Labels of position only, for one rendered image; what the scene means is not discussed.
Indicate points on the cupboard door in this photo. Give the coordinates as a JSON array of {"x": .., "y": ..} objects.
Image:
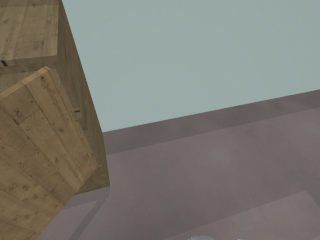
[{"x": 44, "y": 159}]

